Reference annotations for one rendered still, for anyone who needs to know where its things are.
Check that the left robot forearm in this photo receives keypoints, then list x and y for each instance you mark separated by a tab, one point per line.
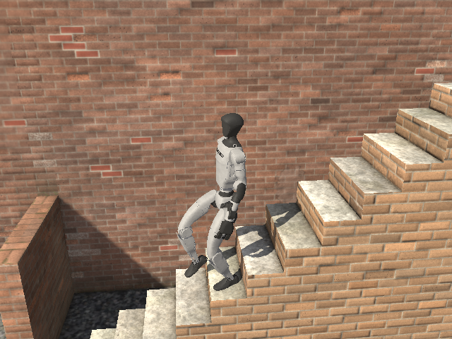
233	205

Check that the left robot upper arm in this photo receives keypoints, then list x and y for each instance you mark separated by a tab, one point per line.
238	159

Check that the humanoid robot torso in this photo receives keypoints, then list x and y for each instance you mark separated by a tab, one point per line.
225	174

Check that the humanoid robot head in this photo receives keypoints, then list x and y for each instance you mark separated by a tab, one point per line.
231	125

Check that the left robot hand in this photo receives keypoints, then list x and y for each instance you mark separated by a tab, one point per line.
225	228

